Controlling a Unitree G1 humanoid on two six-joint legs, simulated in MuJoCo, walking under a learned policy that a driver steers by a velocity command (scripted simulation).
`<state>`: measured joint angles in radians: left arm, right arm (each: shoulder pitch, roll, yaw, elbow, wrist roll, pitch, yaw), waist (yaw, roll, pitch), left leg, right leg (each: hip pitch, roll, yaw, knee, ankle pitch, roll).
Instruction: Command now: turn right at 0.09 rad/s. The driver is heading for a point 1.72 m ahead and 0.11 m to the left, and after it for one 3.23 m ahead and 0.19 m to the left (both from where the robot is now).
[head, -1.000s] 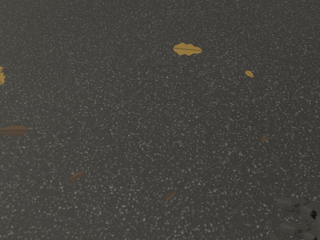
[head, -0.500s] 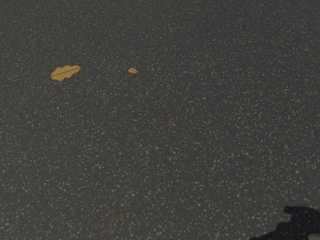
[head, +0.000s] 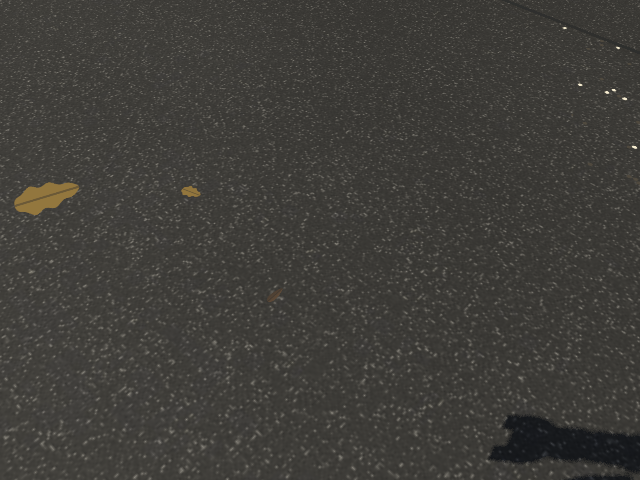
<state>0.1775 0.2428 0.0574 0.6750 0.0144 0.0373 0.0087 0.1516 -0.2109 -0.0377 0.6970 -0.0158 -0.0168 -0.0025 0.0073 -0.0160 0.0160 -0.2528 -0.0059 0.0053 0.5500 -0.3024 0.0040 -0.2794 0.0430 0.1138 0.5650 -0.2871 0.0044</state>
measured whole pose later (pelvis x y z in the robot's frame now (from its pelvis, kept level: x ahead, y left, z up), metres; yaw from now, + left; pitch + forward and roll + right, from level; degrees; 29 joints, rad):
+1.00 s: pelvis +0.04 +0.00 +0.01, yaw +0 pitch +2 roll -1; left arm 0.25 0.23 0.08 0.77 -0.03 -0.06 0.01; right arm 0.37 -0.23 -0.06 0.82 0.02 -0.06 -0.02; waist -0.03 0.02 -0.04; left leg -0.15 0.01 -0.01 0.42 -0.31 0.04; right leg -0.45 -0.03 -0.01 0.91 -0.39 -0.04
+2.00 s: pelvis +0.62 -0.03 +0.01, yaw +1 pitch +0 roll +2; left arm 0.05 0.24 0.02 0.80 0.01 -0.06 0.00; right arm 0.25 -0.25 -0.02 0.93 0.00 -0.07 0.00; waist -0.06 -0.05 0.05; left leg -0.07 -0.11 0.09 0.29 -0.23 0.09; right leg -0.55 -0.05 0.04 0.59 0.04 0.00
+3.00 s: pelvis +1.10 -0.06 +0.00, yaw +1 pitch +1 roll -1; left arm 0.21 0.27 0.06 0.87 0.04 -0.07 -0.02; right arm 0.37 -0.24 -0.05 0.96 -0.01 -0.09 0.02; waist -0.03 0.02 0.03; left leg -0.35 0.06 -0.04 1.24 -0.27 0.11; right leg -0.30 0.05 -0.11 0.52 -0.24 -0.08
